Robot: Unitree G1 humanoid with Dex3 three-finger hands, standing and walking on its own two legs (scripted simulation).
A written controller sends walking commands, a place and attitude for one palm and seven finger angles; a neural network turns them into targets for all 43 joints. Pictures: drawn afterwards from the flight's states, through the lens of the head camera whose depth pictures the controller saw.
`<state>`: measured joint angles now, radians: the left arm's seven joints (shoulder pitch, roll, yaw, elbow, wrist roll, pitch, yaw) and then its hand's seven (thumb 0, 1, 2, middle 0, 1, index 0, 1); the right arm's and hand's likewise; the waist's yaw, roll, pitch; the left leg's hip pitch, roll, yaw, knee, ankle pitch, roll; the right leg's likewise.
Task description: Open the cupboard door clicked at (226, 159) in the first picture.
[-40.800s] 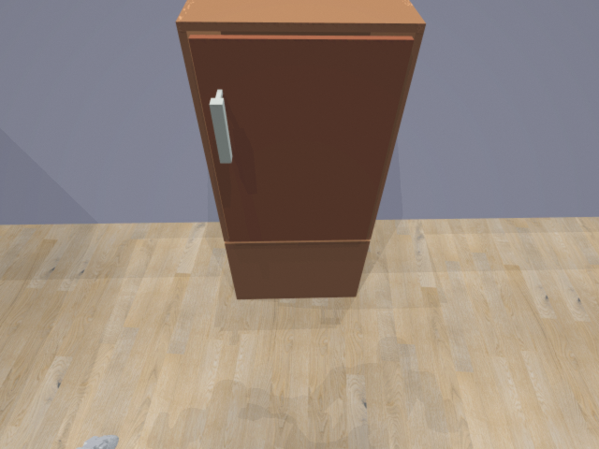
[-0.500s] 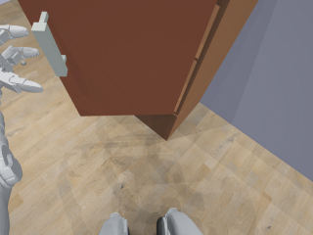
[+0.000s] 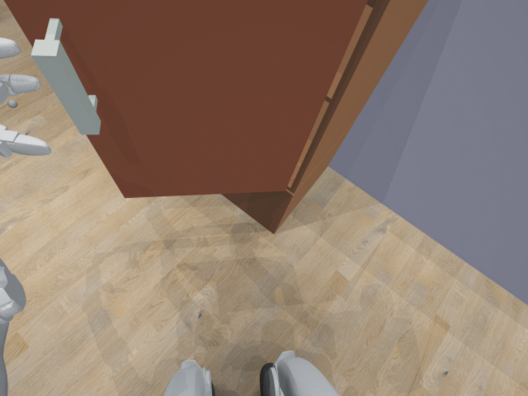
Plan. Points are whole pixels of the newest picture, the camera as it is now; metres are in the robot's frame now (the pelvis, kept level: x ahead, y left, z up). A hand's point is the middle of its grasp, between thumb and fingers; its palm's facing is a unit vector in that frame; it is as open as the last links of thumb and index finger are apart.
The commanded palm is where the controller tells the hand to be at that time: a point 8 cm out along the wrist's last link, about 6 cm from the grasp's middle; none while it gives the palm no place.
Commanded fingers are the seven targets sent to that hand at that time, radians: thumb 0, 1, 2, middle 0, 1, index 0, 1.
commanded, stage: move the hooked fingers beside the handle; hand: left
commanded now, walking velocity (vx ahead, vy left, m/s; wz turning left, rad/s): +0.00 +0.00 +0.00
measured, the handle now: (74, 81) +0.54 +0.22 +0.09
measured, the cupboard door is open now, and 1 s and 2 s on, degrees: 44 44 44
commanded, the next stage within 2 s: slide the fingers in behind the handle in 0.44 s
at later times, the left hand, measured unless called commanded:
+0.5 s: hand (20, 106) +0.49 +0.27 +0.09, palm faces +0.01 -1.00 -0.01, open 14.0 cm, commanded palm +0.48 +0.32 +0.09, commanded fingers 0.00 -0.50 0.30 -0.30 -1.20 -0.30 -1.20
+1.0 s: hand (33, 106) +0.49 +0.26 +0.09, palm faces +0.04 -1.00 +0.00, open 14.2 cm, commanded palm +0.48 +0.28 +0.09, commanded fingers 0.00 -0.50 0.30 -0.30 -1.20 -0.30 -1.20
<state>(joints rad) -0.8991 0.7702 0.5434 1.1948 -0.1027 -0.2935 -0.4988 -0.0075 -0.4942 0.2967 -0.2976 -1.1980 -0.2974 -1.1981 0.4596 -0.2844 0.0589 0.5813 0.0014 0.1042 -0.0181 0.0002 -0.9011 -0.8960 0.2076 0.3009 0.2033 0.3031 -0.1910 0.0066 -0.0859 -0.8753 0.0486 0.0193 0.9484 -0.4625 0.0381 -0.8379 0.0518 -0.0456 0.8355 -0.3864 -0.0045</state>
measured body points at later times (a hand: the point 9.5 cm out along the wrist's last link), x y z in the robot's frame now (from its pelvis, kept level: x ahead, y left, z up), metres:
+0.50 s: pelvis -0.01 +0.00 -0.01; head +0.13 +0.04 +0.42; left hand +0.48 +0.33 +0.10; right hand +0.00 -0.27 -0.10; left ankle -0.02 +0.09 -0.69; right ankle +0.00 -0.12 -0.69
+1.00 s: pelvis -0.01 +0.00 +0.00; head +0.12 +0.03 +0.43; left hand +0.48 +0.31 +0.10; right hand -0.02 -0.27 -0.10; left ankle -0.02 +0.09 -0.69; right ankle +0.00 -0.12 -0.69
